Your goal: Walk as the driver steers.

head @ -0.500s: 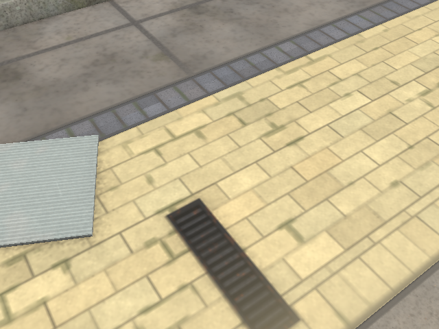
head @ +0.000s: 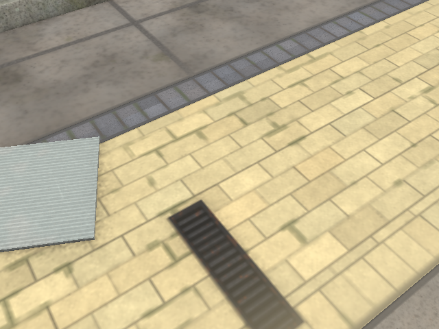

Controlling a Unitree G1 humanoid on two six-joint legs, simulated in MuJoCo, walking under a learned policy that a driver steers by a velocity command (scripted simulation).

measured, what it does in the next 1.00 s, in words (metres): walks ahead: left foot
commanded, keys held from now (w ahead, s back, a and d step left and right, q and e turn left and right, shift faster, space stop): no key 0.30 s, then w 0.70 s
